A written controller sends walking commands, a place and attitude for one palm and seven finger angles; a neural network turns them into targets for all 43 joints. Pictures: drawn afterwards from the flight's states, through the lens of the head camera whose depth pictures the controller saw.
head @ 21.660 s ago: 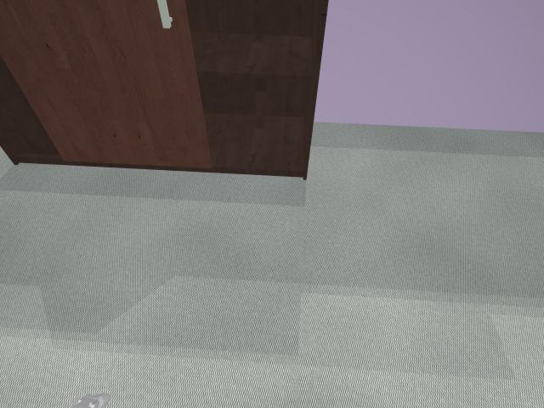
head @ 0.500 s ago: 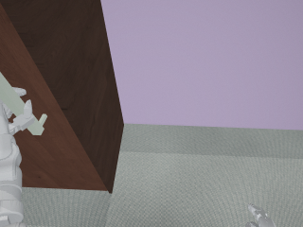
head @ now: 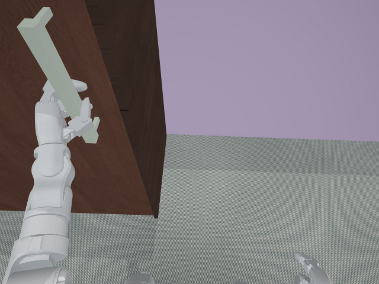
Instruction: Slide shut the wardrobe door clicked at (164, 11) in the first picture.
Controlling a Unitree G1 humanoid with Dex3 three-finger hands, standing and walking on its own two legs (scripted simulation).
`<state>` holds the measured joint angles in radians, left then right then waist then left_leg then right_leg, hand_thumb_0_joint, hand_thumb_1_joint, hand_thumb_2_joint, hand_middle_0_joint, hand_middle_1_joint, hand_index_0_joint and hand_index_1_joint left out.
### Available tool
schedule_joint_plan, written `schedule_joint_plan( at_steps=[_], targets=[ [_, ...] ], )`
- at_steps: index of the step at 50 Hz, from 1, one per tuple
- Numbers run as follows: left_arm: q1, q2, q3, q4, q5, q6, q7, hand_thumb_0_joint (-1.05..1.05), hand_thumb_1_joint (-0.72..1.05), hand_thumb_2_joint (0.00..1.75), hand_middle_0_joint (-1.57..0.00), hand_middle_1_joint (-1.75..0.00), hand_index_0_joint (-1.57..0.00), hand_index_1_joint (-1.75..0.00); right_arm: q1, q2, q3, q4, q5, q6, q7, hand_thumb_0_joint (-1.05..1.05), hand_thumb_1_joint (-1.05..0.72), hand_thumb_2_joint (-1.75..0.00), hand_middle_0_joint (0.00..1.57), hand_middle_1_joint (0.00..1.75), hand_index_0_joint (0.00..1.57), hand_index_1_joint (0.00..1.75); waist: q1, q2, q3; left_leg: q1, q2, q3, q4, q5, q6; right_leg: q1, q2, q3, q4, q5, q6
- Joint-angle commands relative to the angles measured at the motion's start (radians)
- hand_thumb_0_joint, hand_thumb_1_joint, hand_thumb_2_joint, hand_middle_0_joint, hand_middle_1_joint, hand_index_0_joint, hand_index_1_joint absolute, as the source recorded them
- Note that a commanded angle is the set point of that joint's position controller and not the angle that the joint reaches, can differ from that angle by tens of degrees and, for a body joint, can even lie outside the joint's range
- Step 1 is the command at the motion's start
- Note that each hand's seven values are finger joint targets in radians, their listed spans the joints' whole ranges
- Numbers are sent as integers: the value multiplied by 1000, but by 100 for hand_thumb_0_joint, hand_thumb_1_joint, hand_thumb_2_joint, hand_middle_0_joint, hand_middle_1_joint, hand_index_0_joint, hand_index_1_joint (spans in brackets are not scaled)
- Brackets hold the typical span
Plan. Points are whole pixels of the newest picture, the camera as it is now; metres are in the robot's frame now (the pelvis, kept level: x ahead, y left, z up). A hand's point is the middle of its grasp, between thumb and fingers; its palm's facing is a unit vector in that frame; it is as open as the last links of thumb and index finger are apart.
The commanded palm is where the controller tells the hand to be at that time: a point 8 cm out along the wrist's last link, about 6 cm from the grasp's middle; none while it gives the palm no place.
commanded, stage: stop walking and hold the door there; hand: left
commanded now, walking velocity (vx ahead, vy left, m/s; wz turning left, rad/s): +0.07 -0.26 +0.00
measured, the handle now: (72, 88) +0.43 +0.25 +0.16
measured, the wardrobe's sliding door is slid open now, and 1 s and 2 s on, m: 0.00 0.00 0.00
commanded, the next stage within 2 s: loosen the grip on the handle in 0.98 s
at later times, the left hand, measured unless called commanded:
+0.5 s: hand (85, 119) +0.38 +0.22 +0.13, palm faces +0.17 -0.98 -0.09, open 6.0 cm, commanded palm +0.35 +0.24 +0.13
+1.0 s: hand (85, 120) +0.38 +0.22 +0.13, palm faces +0.15 -0.98 -0.12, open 6.2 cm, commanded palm +0.35 +0.24 +0.13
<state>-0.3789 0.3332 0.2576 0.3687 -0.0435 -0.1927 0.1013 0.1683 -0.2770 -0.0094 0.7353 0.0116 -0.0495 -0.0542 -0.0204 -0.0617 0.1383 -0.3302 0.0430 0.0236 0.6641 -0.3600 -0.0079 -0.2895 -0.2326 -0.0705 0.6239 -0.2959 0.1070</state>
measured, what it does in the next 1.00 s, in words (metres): steps on the spot: left foot, then right foot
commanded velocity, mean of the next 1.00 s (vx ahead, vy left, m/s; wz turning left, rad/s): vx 0.01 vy -0.08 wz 0.00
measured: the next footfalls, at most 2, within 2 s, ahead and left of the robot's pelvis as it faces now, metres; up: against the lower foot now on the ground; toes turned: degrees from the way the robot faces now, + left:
left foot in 0.02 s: +0.06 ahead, +0.19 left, +0.00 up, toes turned +2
right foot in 0.28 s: +0.06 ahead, -0.02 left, +0.00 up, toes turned -3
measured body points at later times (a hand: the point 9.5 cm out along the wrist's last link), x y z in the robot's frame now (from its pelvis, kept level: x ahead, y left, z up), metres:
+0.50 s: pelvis +0.01 +0.07 +0.01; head +0.06 +0.07 +0.46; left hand +0.37 +0.27 +0.14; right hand +0.19 -0.14 -0.10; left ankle +0.02 +0.19 -0.73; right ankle +0.02 -0.01 -0.73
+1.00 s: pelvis +0.03 +0.08 +0.02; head +0.04 +0.07 +0.47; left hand +0.36 +0.27 +0.14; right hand +0.18 -0.15 -0.09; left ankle +0.02 +0.19 -0.73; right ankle +0.02 -0.01 -0.73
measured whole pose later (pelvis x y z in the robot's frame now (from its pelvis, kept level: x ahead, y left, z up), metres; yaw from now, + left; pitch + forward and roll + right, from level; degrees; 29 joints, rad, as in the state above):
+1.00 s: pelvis +0.03 +0.08 +0.02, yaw -1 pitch +0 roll +0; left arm -0.22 0.17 0.01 0.24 -0.08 -0.09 0.17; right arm 0.20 -0.21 0.04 0.67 0.00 -0.02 -0.08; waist 0.03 0.04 0.01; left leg -0.17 0.01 0.06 0.39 -0.22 0.01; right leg -0.17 0.03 -0.04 0.37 -0.20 -0.03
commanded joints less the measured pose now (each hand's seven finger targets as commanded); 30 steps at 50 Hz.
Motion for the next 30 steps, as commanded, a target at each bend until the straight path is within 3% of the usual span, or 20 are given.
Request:
schedule_joint_plan(
  at_steps=[1,2,3,4,5,7,11,13,14,15,16,17,19,21,22,23,24,25,28,30],
  targets=[
    [-423,106,-91,-452,-8,-86,-3,0,90,90,-45,-140,-45,-140,-78,-107,-53,-183,20,-54,-24,0,-90,-90,20,30,20,30,-19,443,-350,370,198,-206,-296,302,98,-227,166,-102,346,-198,-63],
    [-396,14,-182,-470,-6,-85,-14,0,90,90,-45,-140,-45,-140,-59,-85,-48,-196,30,-54,-19,0,-90,-90,20,30,20,30,-32,412,-357,341,301,-375,-350,258,198,-265,207,-28,534,-362,-80],
    [-406,-31,-210,-492,-4,-73,-14,0,90,90,-45,-140,-45,-140,-66,-43,-35,-185,32,-62,-20,0,-90,-90,20,30,20,30,-43,340,-365,359,318,-428,-335,255,251,-323,177,43,563,-320,-85],
    [-414,4,-181,-501,1,-60,-5,0,90,90,-45,-140,-45,-140,-56,-60,-47,-170,33,-73,-21,0,-90,-90,20,30,20,30,-30,222,-360,377,303,-377,-290,337,261,-319,154,83,507,-224,-86],
    [-399,-22,-213,-504,-1,-44,-6,0,90,90,-45,-140,-45,-140,-57,-63,-46,-165,33,-78,-18,0,-90,-90,20,30,20,30,-18,174,-371,379,270,-294,-249,439,235,-264,157,80,408,-183,-83],
    [-408,-36,-247,-528,0,-17,-6,0,90,90,-45,-140,-45,-140,-69,-64,-30,-164,24,-86,-11,0,-90,-90,20,30,20,30,-10,223,-391,376,232,-181,-228,554,183,-139,192,40,226,-112,-89],
    [-416,-30,-265,-534,5,9,-3,0,90,90,-45,-140,-45,-140,-88,-44,3,-176,11,-93,-1,0,-90,-90,20,30,20,30,-1,286,-411,369,254,-152,-206,595,146,11,236,35,-25,-18,-111],
    [-393,-4,-244,-517,7,18,-4,0,90,90,-45,-140,-45,-140,-96,-43,9,-183,8,-86,-3,0,-90,-90,20,30,20,30,6,203,-412,286,244,-148,-165,545,123,140,224,78,-160,129,-118],
    [-382,10,-232,-505,13,19,-3,0,90,90,-45,-140,-45,-140,-97,-38,13,-185,6,-80,-6,0,-90,-90,20,30,20,30,1,134,-421,223,204,-118,-134,480,93,214,191,119,-205,272,-125],
    [-360,28,-203,-478,8,24,-2,0,90,90,-45,-140,-45,-140,-83,-32,8,-188,11,-77,-9,0,-90,-90,20,30,20,30,-3,4,-437,184,130,-43,-88,359,46,237,129,193,-214,363,-146],
    [-358,-34,-266,-469,-4,28,-9,0,90,90,-45,-140,-45,-140,-79,-29,5,-195,15,-75,-5,0,-90,-90,20,30,20,30,-6,-125,-433,148,53,-12,-34,249,12,247,56,273,-237,425,-183],
    [-344,-68,-289,-446,-11,31,-11,0,90,90,-45,-140,-45,-140,-87,-27,2,-193,19,-80,-5,0,-90,-90,20,30,20,30,-6,-140,-415,123,16,-24,0,128,3,241,26,309,-250,517,-214],
    [-327,-28,-239,-411,-8,23,-2,0,90,90,-45,-140,-45,-140,-81,-16,16,-186,13,-76,-13,0,-90,-90,20,30,20,30,9,-83,-406,102,13,-43,-75,42,10,263,24,262,-219,538,-206],
    [-331,-64,-274,-432,-7,17,-5,0,90,90,-45,-140,-45,-140,-80,-26,15,-185,7,-70,-19,0,-90,-90,20,30,20,30,10,-22,-435,221,45,-47,-212,279,25,236,82,193,-181,469,-161],
    [-322,-73,-283,-432,-8,17,-7,0,90,90,-45,-140,-45,-140,-98,-35,10,-195,4,-66,-22,0,-90,-90,20,30,20,30,10,80,-435,297,92,-72,-235,435,41,166,130,142,-169,389,-131],
    [-313,-68,-280,-438,-9,11,-6,0,90,90,-45,-140,-45,-140,-102,-36,14,-202,3,-60,-23,0,-90,-90,20,30,20,30,8,157,-430,322,147,-123,-251,507,62,124,173,106,-158,304,-108],
    [-305,-74,-291,-433,-5,8,-4,0,90,90,-45,-140,-45,-140,-103,-37,16,-206,2,-53,-24,0,-90,-90,20,30,20,30,10,179,-423,300,172,-159,-270,522,77,127,196,92,-148,252,-102],
    [-305,-112,-333,-452,-2,6,-8,0,90,90,-45,-140,-45,-140,-104,-33,18,-214,1,-50,-24,0,-90,-90,20,30,20,30,10,170,-419,287,173,-165,-274,533,80,140,202,92,-153,236,-104],
    [-257,-98,-320,-434,2,13,-2,0,90,90,-45,-140,-45,-140,-99,-40,12,-220,2,-43,-29,0,-90,-90,20,30,20,30,11,124,-405,279,143,-118,-273,523,56,152,201,96,-194,273,-108],
    [-238,-116,-345,-451,3,12,-4,0,90,90,-45,-140,-45,-140,-91,-41,10,-225,1,-41,-29,0,-90,-90,20,30,20,30,6,137,-429,304,119,-77,-256,529,39,160,188,103,-216,339,-112]
  ],
)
